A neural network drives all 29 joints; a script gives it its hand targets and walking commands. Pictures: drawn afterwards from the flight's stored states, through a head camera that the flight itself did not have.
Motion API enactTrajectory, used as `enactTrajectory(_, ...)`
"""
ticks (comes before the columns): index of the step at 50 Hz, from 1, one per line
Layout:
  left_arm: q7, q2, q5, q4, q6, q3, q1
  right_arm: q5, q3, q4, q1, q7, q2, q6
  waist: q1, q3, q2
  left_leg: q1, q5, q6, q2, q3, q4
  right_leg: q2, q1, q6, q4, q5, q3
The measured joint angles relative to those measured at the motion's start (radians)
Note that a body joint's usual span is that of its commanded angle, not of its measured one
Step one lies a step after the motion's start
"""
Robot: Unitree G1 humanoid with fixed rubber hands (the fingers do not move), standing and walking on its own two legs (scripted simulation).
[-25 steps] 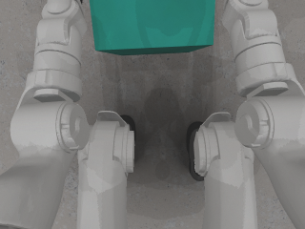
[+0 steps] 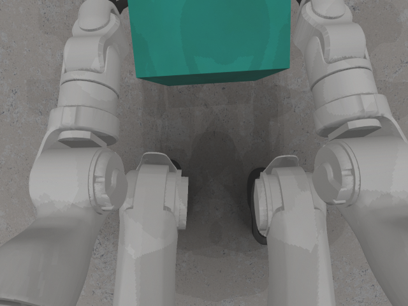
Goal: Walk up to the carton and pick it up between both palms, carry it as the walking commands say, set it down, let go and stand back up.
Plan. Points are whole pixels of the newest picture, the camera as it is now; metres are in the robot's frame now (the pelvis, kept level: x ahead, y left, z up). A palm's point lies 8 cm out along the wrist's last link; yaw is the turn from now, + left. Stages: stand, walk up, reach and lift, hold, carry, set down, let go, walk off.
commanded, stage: reach and lift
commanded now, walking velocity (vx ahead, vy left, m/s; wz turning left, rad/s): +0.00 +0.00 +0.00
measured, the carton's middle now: (208, 15) +0.55 +0.03 -0.23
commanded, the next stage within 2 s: none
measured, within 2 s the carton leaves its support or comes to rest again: neither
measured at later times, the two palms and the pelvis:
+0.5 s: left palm out of the picture +0.54 +0.18 -0.09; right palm out of the picture +0.56 -0.11 -0.09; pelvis +0.00 +0.00 +0.04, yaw +0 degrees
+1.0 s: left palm out of the picture +0.51 +0.18 +0.00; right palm out of the picture +0.54 -0.11 +0.00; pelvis +0.00 +0.00 +0.09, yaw +0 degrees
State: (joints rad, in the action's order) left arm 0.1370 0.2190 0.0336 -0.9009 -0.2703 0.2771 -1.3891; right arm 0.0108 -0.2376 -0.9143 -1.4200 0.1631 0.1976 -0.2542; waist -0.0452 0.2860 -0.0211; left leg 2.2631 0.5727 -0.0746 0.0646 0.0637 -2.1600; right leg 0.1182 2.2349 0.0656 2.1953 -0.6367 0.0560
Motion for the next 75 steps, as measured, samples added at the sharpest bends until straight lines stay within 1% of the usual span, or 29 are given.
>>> enactTrajectory(8, -0.023, -0.031, -0.097, 0.019, -0.041, 0.088, -0.01, -0.084, -0.094, -0.009, -0.02, -0.029, -0.028, -0.025, 0.001, -0.077, -0.011, -0.001, -0.024, -0.002, 0.012, 0.008, 0.055, 0.0, -0.004, 0.001, -0.058, 0.024, 0.0)
enactTrajectory(15, -0.035, -0.06, -0.146, 0.07, -0.068, 0.127, 0.015, -0.138, -0.144, 0.03, 0.002, -0.046, -0.056, -0.042, 0.005, -0.117, -0.006, -0.011, -0.035, -0.001, 0.024, 0.013, 0.107, -0.005, -0.019, 0.002, -0.111, 0.029, 0.002)
enactTrajectory(19, -0.035, -0.071, -0.152, 0.102, -0.075, 0.125, 0.035, -0.14, -0.145, 0.061, 0.023, -0.051, -0.063, -0.048, 0.007, -0.127, -0.003, -0.017, -0.035, -0.001, 0.029, 0.017, 0.127, -0.005, -0.027, 0.002, -0.133, 0.029, 0.002)
enactTrajectory(27, -0.027, -0.09, -0.133, 0.168, -0.087, 0.112, 0.085, -0.112, -0.127, 0.125, 0.077, -0.05, -0.072, -0.06, 0.007, -0.152, 0.0, -0.04, -0.025, -0.003, 0.031, 0.023, 0.154, 0.004, -0.049, 0.005, -0.164, 0.024, 0.006)
enactTrajectory(31, -0.029, -0.105, -0.135, 0.18, -0.091, 0.124, 0.114, -0.11, -0.131, 0.136, 0.106, -0.05, -0.084, -0.063, 0.006, -0.183, 0.0, -0.063, -0.021, -0.005, 0.031, 0.025, 0.178, 0.01, -0.069, 0.004, -0.187, 0.023, 0.01)
enactTrajectory(46, -0.063, -0.153, -0.22, 0.168, -0.095, 0.204, 0.17, -0.188, -0.186, 0.126, 0.165, -0.065, -0.133, -0.072, 0.002, -0.272, 0.005, -0.158, -0.053, -0.01, 0.036, 0.034, 0.303, 0.014, -0.157, -0.003, -0.308, 0.059, 0.02)
enactTrajectory(61, -0.069, -0.181, -0.233, 0.204, -0.121, 0.211, 0.229, -0.208, -0.206, 0.167, 0.225, -0.075, -0.165, -0.101, 0.008, -0.325, 0.001, -0.23, -0.077, -0.009, 0.041, 0.041, 0.389, 0.018, -0.229, 0.0, -0.396, 0.085, 0.03)
enactTrajectory(75, -0.072, -0.216, -0.262, 0.211, -0.121, 0.219, 0.301, -0.231, -0.223, 0.168, 0.3, -0.09, -0.19, -0.095, 0.01, -0.374, 0.004, -0.343, -0.087, -0.002, 0.047, 0.052, 0.488, 0.015, -0.346, -0.002, -0.502, 0.097, 0.036)
